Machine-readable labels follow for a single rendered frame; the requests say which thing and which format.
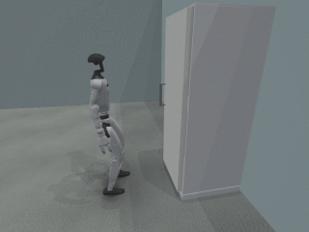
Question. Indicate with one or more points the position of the robot head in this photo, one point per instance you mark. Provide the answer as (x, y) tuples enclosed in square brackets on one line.
[(97, 60)]

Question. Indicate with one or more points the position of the robot right forearm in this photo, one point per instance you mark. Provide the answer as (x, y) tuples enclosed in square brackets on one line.
[(97, 121)]

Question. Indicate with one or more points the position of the robot right hand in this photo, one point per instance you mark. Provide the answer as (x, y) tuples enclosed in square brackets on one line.
[(104, 141)]

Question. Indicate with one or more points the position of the handle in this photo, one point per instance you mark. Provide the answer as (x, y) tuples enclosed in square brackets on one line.
[(160, 94)]

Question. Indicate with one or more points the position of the fridge door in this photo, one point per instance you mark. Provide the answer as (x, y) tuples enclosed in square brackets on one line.
[(178, 40)]

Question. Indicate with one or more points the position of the robot left thigh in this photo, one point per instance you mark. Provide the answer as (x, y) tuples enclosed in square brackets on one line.
[(118, 131)]

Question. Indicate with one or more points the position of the robot right upper arm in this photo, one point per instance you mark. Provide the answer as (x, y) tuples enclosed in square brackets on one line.
[(96, 87)]

